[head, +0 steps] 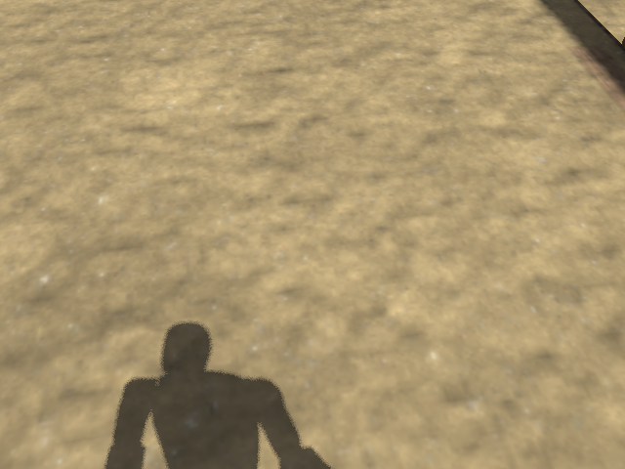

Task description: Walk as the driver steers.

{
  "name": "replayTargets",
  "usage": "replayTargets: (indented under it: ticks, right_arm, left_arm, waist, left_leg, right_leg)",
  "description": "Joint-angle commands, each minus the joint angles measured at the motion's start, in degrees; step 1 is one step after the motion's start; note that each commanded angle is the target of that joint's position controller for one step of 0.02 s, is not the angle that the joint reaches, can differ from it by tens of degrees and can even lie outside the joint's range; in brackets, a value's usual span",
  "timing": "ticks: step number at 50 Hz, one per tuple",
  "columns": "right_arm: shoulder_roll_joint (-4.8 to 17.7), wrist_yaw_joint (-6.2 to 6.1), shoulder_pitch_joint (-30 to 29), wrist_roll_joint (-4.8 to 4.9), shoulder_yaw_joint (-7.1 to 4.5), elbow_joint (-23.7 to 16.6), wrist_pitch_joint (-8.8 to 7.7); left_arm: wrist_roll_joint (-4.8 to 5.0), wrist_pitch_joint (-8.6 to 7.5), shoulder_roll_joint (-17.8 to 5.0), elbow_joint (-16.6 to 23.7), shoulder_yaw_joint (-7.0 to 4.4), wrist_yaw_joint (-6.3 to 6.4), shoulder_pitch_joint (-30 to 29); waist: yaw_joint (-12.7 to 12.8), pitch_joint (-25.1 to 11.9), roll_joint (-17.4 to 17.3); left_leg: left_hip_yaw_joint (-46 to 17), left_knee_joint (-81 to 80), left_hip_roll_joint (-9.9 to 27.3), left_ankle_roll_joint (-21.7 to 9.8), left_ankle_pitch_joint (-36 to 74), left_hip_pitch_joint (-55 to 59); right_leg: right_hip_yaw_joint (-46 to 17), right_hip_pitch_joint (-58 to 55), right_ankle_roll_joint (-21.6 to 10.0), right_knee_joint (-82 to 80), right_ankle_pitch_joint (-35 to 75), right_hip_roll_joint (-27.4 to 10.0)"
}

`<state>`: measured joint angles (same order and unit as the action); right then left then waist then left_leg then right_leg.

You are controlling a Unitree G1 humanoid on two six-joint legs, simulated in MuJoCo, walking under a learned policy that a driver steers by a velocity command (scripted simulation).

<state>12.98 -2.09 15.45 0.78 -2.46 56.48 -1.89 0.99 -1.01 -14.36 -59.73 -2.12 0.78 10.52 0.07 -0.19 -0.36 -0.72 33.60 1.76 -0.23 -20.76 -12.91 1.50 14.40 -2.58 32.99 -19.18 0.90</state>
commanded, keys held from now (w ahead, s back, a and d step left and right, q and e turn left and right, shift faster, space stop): w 0.50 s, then w+q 0.34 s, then q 0.16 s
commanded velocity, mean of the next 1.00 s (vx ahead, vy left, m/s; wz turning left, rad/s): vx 0.42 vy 0.00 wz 0.18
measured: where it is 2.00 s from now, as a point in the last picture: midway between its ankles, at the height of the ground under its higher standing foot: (294, 432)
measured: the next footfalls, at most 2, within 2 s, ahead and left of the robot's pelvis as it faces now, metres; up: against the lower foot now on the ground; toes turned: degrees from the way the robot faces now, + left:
left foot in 0.20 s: +0.10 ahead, +0.14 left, +0.00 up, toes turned +2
right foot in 0.66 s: +0.48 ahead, -0.07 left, +0.00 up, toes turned +2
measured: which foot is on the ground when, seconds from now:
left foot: down 0.00-0.04, up 0.06-0.18, down 0.20-0.68, up 0.70-1.00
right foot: down 0.00-0.22, up 0.24-0.64, down 0.66-1.00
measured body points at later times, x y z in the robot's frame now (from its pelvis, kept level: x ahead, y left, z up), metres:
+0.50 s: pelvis +0.18 +0.05 +0.01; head +0.20 +0.07 +0.46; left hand +0.37 +0.30 -0.10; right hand +0.13 -0.20 -0.12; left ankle +0.06 +0.14 -0.73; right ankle +0.34 -0.10 -0.68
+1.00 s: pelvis +0.45 +0.02 +0.01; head +0.47 +0.04 +0.46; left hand +0.42 +0.30 -0.13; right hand +0.65 -0.21 -0.09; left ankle +0.55 +0.21 -0.67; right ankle +0.44 -0.08 -0.73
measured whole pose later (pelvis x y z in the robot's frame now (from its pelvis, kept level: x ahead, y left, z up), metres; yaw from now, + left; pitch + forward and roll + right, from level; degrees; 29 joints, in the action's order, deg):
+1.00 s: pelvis +0.45 +0.02 +0.01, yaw +13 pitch +0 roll -3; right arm 15.8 -0.7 8.1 0.9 -5.3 48.3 -2.0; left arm -1.0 -4.9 -14.7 -58.4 -4.1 0.9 13.8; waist 2.5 3.0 -1.9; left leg -2.0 50.2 7.9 -0.8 -5.3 -38.9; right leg 11.8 4.3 -2.3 15.2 -10.9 1.9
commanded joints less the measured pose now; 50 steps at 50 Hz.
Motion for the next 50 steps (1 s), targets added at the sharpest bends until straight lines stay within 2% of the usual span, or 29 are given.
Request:
replayTargets:
  ticks: [1, 3, 5, 7, 8, 9, 10, 11, 12, 13, 14, 17, 19, 23, 26, 29, 31, 32, 33, 34, 35, 36, 37, 38, 39, 40, 42, 45, 50]
  right_arm:
    - [5.62, 0.43, -1.28, 0.48, -1.13, -3.10, -2.85]
    - [3.55, 1.35, -3.06, 0.39, -0.68, -4.56, -4.40]
    - [4.02, 2.23, -6.61, 0.59, -0.72, -6.00, -5.41]
    - [3.77, 3.10, -8.23, 1.08, -0.49, -6.54, -5.69]
    - [3.91, 3.42, -6.67, 1.38, -0.58, -5.67, -5.65]
    - [4.11, 3.44, -0.86, 1.50, -1.00, -3.09, -5.43]
    - [5.93, 3.04, 6.38, 0.94, -2.18, 0.21, -4.79]
    - [11.39, 2.32, 14.81, 0.23, -4.09, 2.03, -4.15]
    - [15.05, 2.69, 19.38, 0.08, -4.49, 2.67, -4.13]
    - [9.50, 2.58, 15.90, -0.28, -2.69, 1.79, -4.32]
    - [6.73, 2.57, 12.69, -0.57, -1.95, 0.73, -4.53]
    - [5.17, 2.95, 8.52, -0.62, -0.95, -0.39, -4.03]
    - [5.48, 2.63, 9.52, -0.83, -0.80, -0.03, -3.52]
    - [8.15, 1.31, 8.33, -1.00, -1.16, -0.30, -3.38]
    - [8.54, 1.06, 11.46, -0.49, -1.56, 1.29, -3.71]
    - [8.73, 0.87, 11.20, 0.31, -2.10, 2.01, -3.40]
    - [10.06, 0.69, 9.61, 0.14, -2.74, 1.47, -2.77]
    - [10.19, 0.72, 8.89, -0.06, -2.84, 1.20, -2.31]
    - [9.34, 0.87, 7.75, -0.47, -2.46, 0.50, -1.92]
    - [6.89, 1.03, 8.35, -1.60, -1.50, -1.04, -1.90]
    - [-2.18, 1.54, 17.79, 0.03, 0.65, -0.63, -2.61]
    - [4.97, 1.51, 13.05, 1.53, -0.99, -0.46, -3.40]
    - [8.04, 1.26, 7.44, 2.56, -2.11, -2.71, -3.75]
    - [7.73, 0.72, 5.26, 2.19, -2.25, -3.20, -3.76]
    - [6.78, 0.39, 4.59, 1.31, -2.71, -3.27, -3.38]
    - [5.14, 0.42, 6.58, 1.24, -2.84, -3.06, -2.59]
    - [3.09, 0.45, 6.88, 1.55, -2.93, -3.84, -1.07]
    - [4.22, 0.11, 1.71, 0.71, -3.38, -7.23, 0.18]
    - [3.18, 2.53, -6.30, -0.19, -2.37, -10.90, -0.21]
  left_arm:
    - [0.62, -2.61, -6.73, 1.24, -1.48, -0.26, 2.43]
    - [1.03, -3.50, -9.96, -0.22, -2.36, -0.58, 7.33]
    - [0.74, -4.13, -10.27, -0.70, -2.52, -0.61, 9.96]
    - [0.67, -4.22, -10.09, -0.19, -2.51, -0.72, 9.81]
    - [1.03, -3.79, -10.37, 0.79, -2.55, -0.68, 7.20]
    - [1.56, -3.08, -11.01, 2.43, -2.64, -0.62, 1.64]
    - [1.30, -2.78, -10.88, 4.08, -2.60, -0.49, -2.32]
    - [0.55, -3.09, -7.56, 6.17, -1.72, -0.47, -5.62]
    - [-0.49, -4.26, -4.16, 7.40, -0.94, -0.23, -4.39]
    - [0.08, -5.00, -6.25, 6.48, -1.57, -0.52, -3.18]
    - [1.26, -5.49, -6.08, 5.64, -1.59, -1.13, -1.99]
    - [0.93, -5.29, -5.40, 5.49, -2.15, -1.59, -3.78]
    - [0.47, -4.52, -2.95, 5.96, -1.76, -2.16, -4.74]
    - [0.06, -3.98, -1.05, 10.10, -0.69, -2.22, -15.24]
    - [0.31, -3.95, -1.85, 12.26, -0.47, -2.63, -20.19]
    - [0.52, -4.57, -4.17, 14.17, -1.05, -3.07, -21.32]
    - [0.42, -5.06, -6.73, 13.60, -2.22, -2.97, -16.93]
    - [0.50, -5.08, -8.38, 12.21, -3.20, -2.59, -11.12]
    - [0.52, -4.93, -10.59, 9.48, -4.52, -2.03, -1.14]
    - [-0.56, -4.73, -14.50, 7.76, -5.50, -1.31, 9.42]
    - [-1.15, -4.64, -15.19, 6.64, -5.26, -2.00, 11.33]
    - [-0.61, -4.77, -9.42, 7.18, -3.78, -2.14, 8.61]
    - [-0.20, -5.11, -7.11, 7.86, -3.06, -1.95, 3.06]
    - [-0.42, -5.53, -5.99, 8.33, -2.67, -2.00, -1.43]
    - [-1.01, -5.92, -4.70, 8.07, -2.42, -2.18, -3.71]
    - [-1.76, -6.17, -3.97, 7.57, -2.20, -2.26, -4.80]
    - [-1.47, -6.26, -3.66, 6.62, -2.30, -2.12, -5.20]
    - [-2.08, -6.24, -6.24, 6.14, -2.81, -0.93, -5.15]
    - [-1.75, -4.26, -9.52, 6.66, -3.46, 1.20, -3.38]
  waist:
    - [1.53, 6.64, 2.88]
    - [2.25, 5.02, 9.17]
    - [3.08, 4.20, 10.17]
    - [2.51, 3.20, 9.00]
    - [0.85, 2.57, 8.23]
    - [-3.20, 1.64, 7.63]
    - [-6.60, -0.01, 5.60]
    - [-9.99, -1.69, -6.68]
    - [-9.42, -3.87, -19.24]
    - [-6.91, -1.29, -10.93]
    - [-5.10, 1.21, -7.58]
    - [-2.66, 3.56, -4.74]
    - [-2.06, 3.47, -5.28]
    - [-2.91, 7.06, -4.37]
    - [-3.92, 8.35, -4.78]
    - [-1.94, 7.99, -4.39]
    - [1.02, 3.57, -5.69]
    - [4.01, -0.60, -6.73]
    - [8.57, -6.46, -6.69]
    - [10.98, -15.42, -0.66]
    - [5.22, -25.18, 15.89]
    - [7.04, -19.34, 10.48]
    - [5.73, -9.35, 8.30]
    - [3.53, -4.55, 3.70]
    - [1.86, -1.81, 2.70]
    - [-0.25, -1.39, 4.38]
    - [-1.65, 0.30, 5.32]
    - [-2.30, 3.97, 3.40]
    - [-0.09, 2.18, 2.71]
  left_leg:
    - [-1.94, -2.98, 1.03, -5.00, -9.44, -10.64]
    - [2.13, 6.19, -1.48, -3.95, -2.45, -17.42]
    - [1.46, 11.31, -1.11, -4.17, -5.20, -23.94]
    - [0.64, 9.68, 0.23, -4.85, -10.35, -25.18]
    - [1.33, 3.59, 0.42, -5.19, -6.04, -19.23]
    - [3.28, -6.04, -0.76, -5.61, 3.05, -5.17]
    - [2.52, -8.36, -2.14, -5.40, 10.64, 10.31]
    - [-13.17, -15.11, 7.51, -8.67, 6.38, 19.95]
    - [-33.99, -20.28, 18.74, -14.77, 14.57, 28.80]
    - [-31.98, -18.08, 19.75, -15.28, 18.16, 29.00]
    - [-25.14, -17.18, 17.53, -13.47, 22.33, 27.53]
    - [-12.51, -19.60, 12.75, -9.75, 32.84, 22.18]
    - [-9.12, -21.64, 11.33, -9.79, 35.00, 19.08]
    - [-3.92, -26.64, 8.70, -9.36, 31.37, 10.21]
    - [-3.62, -28.87, 9.76, -9.49, 28.61, 9.57]
    - [-5.15, -26.00, 12.20, -8.89, 33.20, 15.49]
    - [-5.54, -19.56, 12.69, -7.92, 47.46, 18.66]
    - [-5.01, -12.85, 11.67, -7.12, 55.83, 18.27]
    - [-3.72, -1.47, 8.75, -5.43, 54.80, 12.66]
    - [-2.43, 16.18, 4.43, -3.96, 34.40, -1.10]
    - [-3.85, 35.42, -4.50, -1.28, -11.17, -20.05]
    - [-8.98, 42.03, -1.92, -2.30, -11.98, -24.18]
    - [-7.06, 42.75, 0.63, -2.98, -6.75, -27.49]
    - [-5.91, 40.94, 3.50, -3.17, -1.55, -24.97]
    - [-5.65, 38.82, 5.28, -3.26, 1.35, -22.13]
    - [-6.19, 37.46, 6.86, -3.43, 3.06, -18.34]
    - [-5.59, 35.08, 8.09, -3.42, 2.83, -17.41]
    - [-5.16, 29.24, 8.20, -1.32, 7.85, -21.26]
    - [1.41, 10.90, 5.39, 0.00, 21.64, -17.39]
  right_leg:
    - [-10.76, -0.06, -6.73, -9.89, -16.26, -6.31]
    - [-23.13, -8.43, -11.29, -13.81, -11.22, -13.88]
    - [-30.12, -14.91, -14.20, -14.26, 1.82, -19.46]
    - [-28.70, -17.11, -13.40, -13.47, 10.95, -21.16]
    - [-24.76, -13.79, -11.36, -13.53, 12.15, -19.88]
    - [-17.95, -5.13, -8.27, -12.79, 12.12, -16.11]
    - [-11.37, 4.85, -5.14, -8.08, 16.28, -11.22]
    - [-1.36, 15.07, -0.21, 10.28, 16.51, -3.70]
    - [-0.88, 26.71, 2.11, 25.44, -6.88, 2.34]
    - [-5.71, 32.58, 1.17, 33.35, -10.92, -0.67]
    - [-6.66, 34.38, -0.21, 35.25, -6.80, -2.69]
    - [-3.13, 32.70, -1.03, 29.34, 3.34, -6.60]
    - [-1.18, 30.08, 0.11, 25.41, 6.89, -6.30]
    - [1.39, 24.19, 1.82, 7.41, 17.37, -3.96]
    - [1.71, 19.92, 1.15, 0.29, 22.58, -2.75]
    - [-0.97, 19.52, -0.65, -4.07, 21.67, -2.70]
    - [-0.30, 12.41, -1.76, -4.29, 18.13, -0.69]
    - [0.89, 4.18, -2.78, -4.24, 16.77, 0.82]
    - [0.18, -9.96, -4.30, -3.88, 17.33, -0.14]
    - [-12.47, -28.71, -7.46, -1.69, 13.79, -11.81]
    - [-39.72, -43.70, -15.84, -10.06, -1.00, -25.36]
    - [-41.75, -36.87, -13.00, -16.11, -8.15, -22.93]
    - [-32.45, -27.33, -10.32, -18.16, -7.55, -21.76]
    - [-25.76, -17.74, -9.10, -20.12, -1.42, -20.24]
    - [-20.05, -10.53, -8.21, -21.86, 3.61, -18.49]
    - [-15.35, -6.20, -7.57, -23.44, 5.92, -16.95]
    - [-9.80, -2.08, -7.90, -26.23, 7.11, -16.23]
    - [-2.25, 0.51, -9.16, -26.67, 23.05, -16.39]
    - [8.54, -2.44, -7.73, -22.19, 37.33, -13.61]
